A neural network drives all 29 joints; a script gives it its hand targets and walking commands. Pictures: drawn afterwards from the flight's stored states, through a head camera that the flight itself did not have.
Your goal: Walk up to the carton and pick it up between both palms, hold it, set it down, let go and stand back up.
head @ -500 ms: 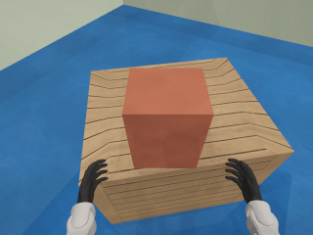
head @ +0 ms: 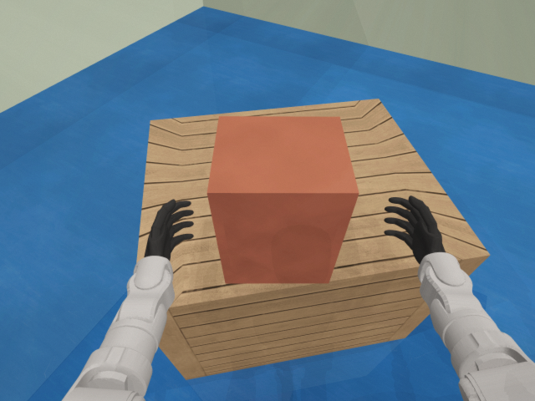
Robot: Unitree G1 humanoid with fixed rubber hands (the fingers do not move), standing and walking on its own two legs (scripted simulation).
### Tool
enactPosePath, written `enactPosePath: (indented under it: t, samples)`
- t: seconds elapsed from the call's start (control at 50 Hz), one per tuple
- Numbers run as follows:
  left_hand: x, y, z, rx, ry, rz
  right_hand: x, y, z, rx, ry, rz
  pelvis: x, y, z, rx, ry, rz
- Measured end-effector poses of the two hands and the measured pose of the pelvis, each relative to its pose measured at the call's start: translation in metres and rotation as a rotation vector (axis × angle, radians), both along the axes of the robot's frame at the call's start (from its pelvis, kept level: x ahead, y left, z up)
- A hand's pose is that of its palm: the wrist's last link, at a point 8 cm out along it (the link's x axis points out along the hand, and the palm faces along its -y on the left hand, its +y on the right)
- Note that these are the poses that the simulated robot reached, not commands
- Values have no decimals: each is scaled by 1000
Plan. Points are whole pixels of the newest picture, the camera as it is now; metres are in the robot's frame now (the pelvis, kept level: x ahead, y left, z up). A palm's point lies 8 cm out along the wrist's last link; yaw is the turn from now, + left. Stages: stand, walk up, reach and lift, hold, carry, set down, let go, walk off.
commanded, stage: reach and lift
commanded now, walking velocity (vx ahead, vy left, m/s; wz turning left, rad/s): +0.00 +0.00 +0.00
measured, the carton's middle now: (278, 206) +0.48 +0.01 -0.03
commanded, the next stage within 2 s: none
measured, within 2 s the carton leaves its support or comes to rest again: neither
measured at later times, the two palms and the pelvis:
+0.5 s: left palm (161, 201) +0.39 +0.19 +0.09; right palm (422, 194) +0.42 -0.21 +0.09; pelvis +0.00 +0.00 +0.00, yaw +0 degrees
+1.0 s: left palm (149, 149) +0.44 +0.21 +0.15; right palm (424, 140) +0.47 -0.21 +0.15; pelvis +0.00 +0.00 +0.00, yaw +1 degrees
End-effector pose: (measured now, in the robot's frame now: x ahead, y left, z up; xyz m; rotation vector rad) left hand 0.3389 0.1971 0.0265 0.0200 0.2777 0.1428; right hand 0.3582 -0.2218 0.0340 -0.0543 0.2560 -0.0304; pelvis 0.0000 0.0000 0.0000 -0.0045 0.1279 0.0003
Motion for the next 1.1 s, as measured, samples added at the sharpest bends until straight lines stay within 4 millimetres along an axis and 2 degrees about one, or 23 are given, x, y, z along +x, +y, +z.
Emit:
enactPosePath:
  t: [0.14,0.32,0.4,0.54,0.74,0.94,1.1]
  samples:
    - [14,2,14,2,15,11,18,6,18,6,5,10,-6,1,1,-1,26,-3]
    - [40,0,44,17,-2,-3,44,12,41,12,-6,8,-9,2,1,-4,63,-6]
    - [46,-1,54,5,-13,2,52,12,50,24,-18,10,-6,1,2,-6,65,-1]
    - [57,-3,61,4,25,10,65,9,60,32,8,0,-1,-1,2,-6,69,7]
    - [82,3,89,13,2,17,92,9,92,26,-41,-5,3,-5,2,-7,96,6]
    - [96,12,114,26,5,29,109,14,114,36,-29,-10,4,-5,3,-9,116,13]
    - [109,10,130,35,9,29,121,18,130,46,-29,-19,2,-4,1,-11,150,18]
